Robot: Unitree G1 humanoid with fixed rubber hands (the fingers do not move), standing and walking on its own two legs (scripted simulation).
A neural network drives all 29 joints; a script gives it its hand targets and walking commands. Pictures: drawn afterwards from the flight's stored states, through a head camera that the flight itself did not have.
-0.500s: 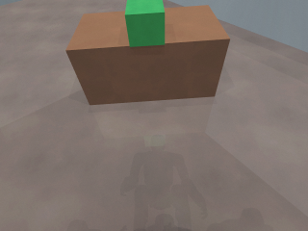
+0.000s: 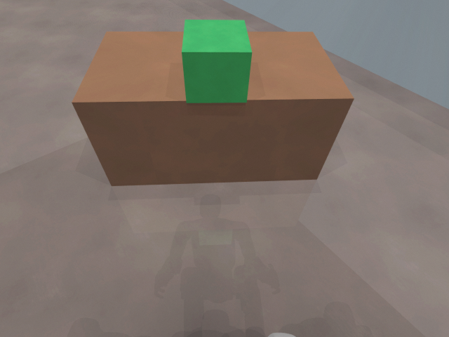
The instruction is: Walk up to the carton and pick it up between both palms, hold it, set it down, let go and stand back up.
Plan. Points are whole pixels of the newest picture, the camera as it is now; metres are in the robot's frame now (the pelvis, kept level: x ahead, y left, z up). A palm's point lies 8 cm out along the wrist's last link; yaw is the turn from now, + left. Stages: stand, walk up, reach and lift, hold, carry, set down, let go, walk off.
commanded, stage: walk up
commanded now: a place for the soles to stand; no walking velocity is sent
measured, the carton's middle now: (215, 61) +1.14 +0.06 -0.10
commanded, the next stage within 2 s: none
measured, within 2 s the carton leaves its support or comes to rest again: neither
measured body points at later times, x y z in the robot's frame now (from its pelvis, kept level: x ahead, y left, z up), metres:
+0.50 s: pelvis +0.26 -0.06 +0.01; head +0.27 -0.07 +0.46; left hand +0.29 +0.20 -0.11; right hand +0.33 -0.31 -0.12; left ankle +0.28 +0.09 -0.65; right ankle +0.27 -0.16 -0.72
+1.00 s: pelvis +0.48 -0.01 +0.01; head +0.49 +0.00 +0.46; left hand +0.58 +0.24 -0.11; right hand +0.48 -0.27 -0.11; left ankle +0.48 +0.09 -0.73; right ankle +0.56 -0.16 -0.67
